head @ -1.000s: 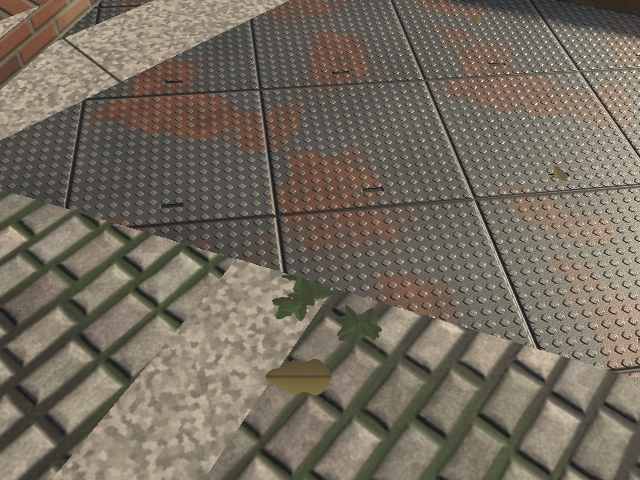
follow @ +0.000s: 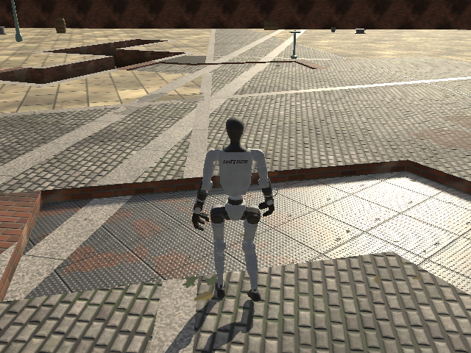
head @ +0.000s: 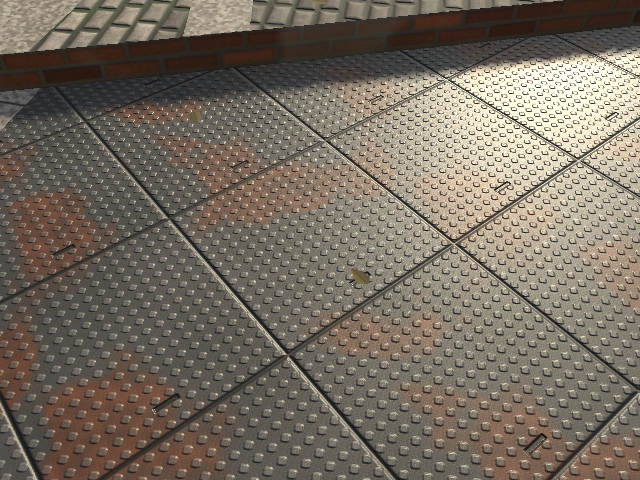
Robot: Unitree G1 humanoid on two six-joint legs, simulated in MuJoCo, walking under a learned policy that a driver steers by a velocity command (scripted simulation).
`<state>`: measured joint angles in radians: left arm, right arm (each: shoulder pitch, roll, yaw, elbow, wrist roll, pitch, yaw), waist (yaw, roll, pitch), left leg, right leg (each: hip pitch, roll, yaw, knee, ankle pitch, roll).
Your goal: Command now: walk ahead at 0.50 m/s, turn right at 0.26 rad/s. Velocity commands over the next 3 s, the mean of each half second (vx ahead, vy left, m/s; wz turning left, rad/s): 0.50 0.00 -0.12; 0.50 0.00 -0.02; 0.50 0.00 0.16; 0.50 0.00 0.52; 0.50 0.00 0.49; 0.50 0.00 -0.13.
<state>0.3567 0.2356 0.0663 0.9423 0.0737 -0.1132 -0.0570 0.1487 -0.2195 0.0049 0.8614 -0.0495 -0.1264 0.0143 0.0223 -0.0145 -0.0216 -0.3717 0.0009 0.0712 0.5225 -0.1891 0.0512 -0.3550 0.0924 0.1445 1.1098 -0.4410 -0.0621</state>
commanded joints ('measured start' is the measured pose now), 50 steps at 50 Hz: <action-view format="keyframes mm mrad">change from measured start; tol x32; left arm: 1 -41 -3 -14 -68 27 -2 41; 15 -226 60 -4 -209 20 38 1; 21 338 131 19 -82 7 -25 36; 50 -29 12 3 -134 -70 40 116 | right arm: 1 143 1 3 13 8 -5 -23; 20 385 -49 -39 87 -53 -15 52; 36 -239 -62 -33 -170 126 49 48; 43 404 -167 -94 52 81 78 40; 50 29 -101 -53 28 26 35 -4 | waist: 1 -46 62 23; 21 125 -150 -242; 35 47 19 136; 43 -149 239 -345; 50 51 84 70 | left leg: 1 308 311 -434 -381 -111 210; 18 90 182 -24 102 563 140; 21 -428 -113 -152 932 -508 23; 30 -161 94 -117 177 722 11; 38 -176 102 -131 -200 571 15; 42 897 309 -278 212 896 201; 45 687 457 -758 -236 -312 318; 50 -131 195 -299 -314 67 189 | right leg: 1 -378 -160 -1 68 141 -24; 15 -212 -164 -136 -208 335 -2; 19 388 -66 -249 -504 296 -65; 21 785 -431 383 -631 814 -436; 32 -335 -172 -79 -539 -24 -137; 38 147 -264 54 -195 196 -110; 40 2 -194 -21 125 346 -91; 42 -613 -42 -37 925 -423 -1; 45 -873 -171 -97 832 -58 35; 50 -396 -235 -69 122 316 85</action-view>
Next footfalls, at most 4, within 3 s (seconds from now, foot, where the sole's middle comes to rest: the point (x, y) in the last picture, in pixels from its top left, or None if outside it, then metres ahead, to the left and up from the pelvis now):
0.36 right None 0.26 -0.14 -0.77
0.80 left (300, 473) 0.59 0.08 -0.93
1.26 right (402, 388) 0.82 -0.17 -0.93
1.84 left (305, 301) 1.08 0.09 -0.93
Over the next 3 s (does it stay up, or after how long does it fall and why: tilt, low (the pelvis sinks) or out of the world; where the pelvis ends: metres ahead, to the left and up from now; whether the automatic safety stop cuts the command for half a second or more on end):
stays up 1.47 0.26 -0.15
